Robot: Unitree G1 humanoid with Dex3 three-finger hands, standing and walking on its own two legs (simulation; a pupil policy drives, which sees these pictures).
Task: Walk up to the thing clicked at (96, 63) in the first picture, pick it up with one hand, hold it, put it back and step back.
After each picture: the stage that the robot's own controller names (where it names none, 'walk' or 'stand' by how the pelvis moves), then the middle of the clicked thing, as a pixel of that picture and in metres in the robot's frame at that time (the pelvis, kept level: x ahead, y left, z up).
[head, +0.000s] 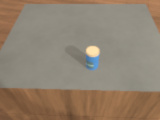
stand; (92, 58) +0.57 -0.01 -0.11
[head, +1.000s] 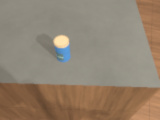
sink last; (62, 49) +0.54 +0.13 -0.07
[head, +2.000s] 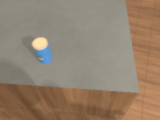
stand; (42, 51) +0.54 +0.23 -0.07
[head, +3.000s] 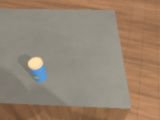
stand; (38, 70) +0.50 +0.25 -0.11
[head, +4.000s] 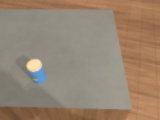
stand; (37, 72) +0.49 +0.25 -0.11
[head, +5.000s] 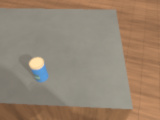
stand; (39, 70) +0.50 +0.24 -0.11
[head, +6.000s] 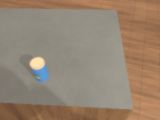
stand; (39, 70) +0.50 +0.24 -0.11
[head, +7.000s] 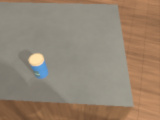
rise first; (39, 66) +0.50 +0.24 -0.11
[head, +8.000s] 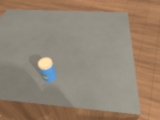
rise first; (47, 70) +0.50 +0.23 -0.11
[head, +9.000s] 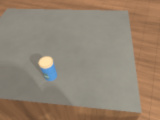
go down; (48, 69) +0.50 +0.23 -0.11
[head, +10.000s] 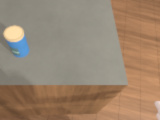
go down; (17, 42) +0.53 +0.22 -0.05
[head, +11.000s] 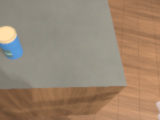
go down; (10, 43) +0.51 +0.23 -0.03
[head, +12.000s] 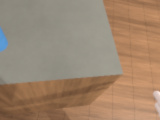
close in; out of the picture +0.52 +0.24 +0.00
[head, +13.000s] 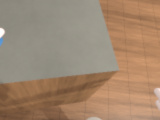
close; out of the picture +0.52 +0.23 +0.01
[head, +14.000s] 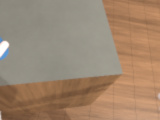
lift; out of the picture +0.48 +0.23 +0.01
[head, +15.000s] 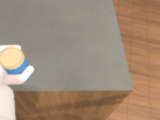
lift; (17, 66) +0.39 +0.21 +0.04
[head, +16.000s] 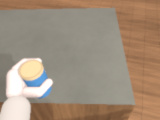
hold; (36, 80) +0.32 +0.17 +0.10
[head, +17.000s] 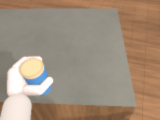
hold; (37, 78) +0.33 +0.17 +0.09
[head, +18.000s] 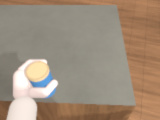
crouch; (42, 80) +0.33 +0.15 +0.07
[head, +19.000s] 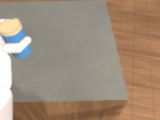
crouch; (16, 39) +0.46 +0.21 +0.13
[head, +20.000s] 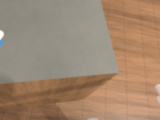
lower; out of the picture +0.51 +0.23 -0.01
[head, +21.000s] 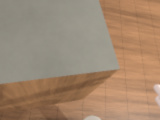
lower; out of the picture +0.53 +0.24 +0.02
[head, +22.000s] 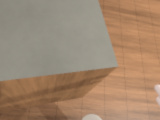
lower; out of the picture +0.53 +0.24 +0.02
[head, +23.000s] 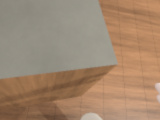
lower; out of the picture +0.54 +0.24 +0.02
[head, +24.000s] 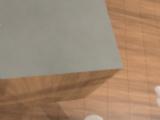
loosen; out of the picture +0.53 +0.23 +0.02
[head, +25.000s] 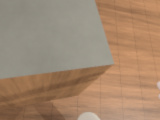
withdraw; out of the picture +0.53 +0.24 +0.02
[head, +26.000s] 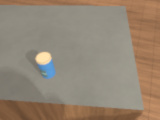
sink last; (46, 65) +0.50 +0.22 -0.06
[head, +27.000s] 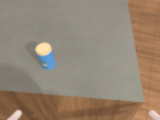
stand; (46, 56) +0.52 +0.21 -0.04
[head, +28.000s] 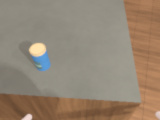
stand; (40, 57) +0.50 +0.22 -0.04
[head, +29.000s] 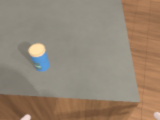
stand; (39, 58) +0.51 +0.22 -0.04
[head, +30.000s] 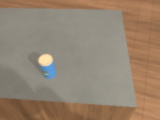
stand; (47, 66) +0.52 +0.21 -0.11
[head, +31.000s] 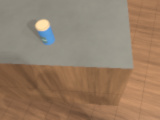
walk; (45, 32) +0.64 +0.24 -0.09
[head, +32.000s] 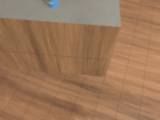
walk; out of the picture +0.95 +0.20 -0.09
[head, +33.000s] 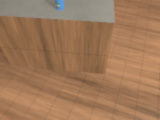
stand; (59, 1) +1.14 +0.23 -0.10
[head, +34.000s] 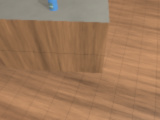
stand; (52, 1) +1.12 +0.25 -0.11
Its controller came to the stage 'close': yes
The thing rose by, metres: 0.21
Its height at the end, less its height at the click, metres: +0.00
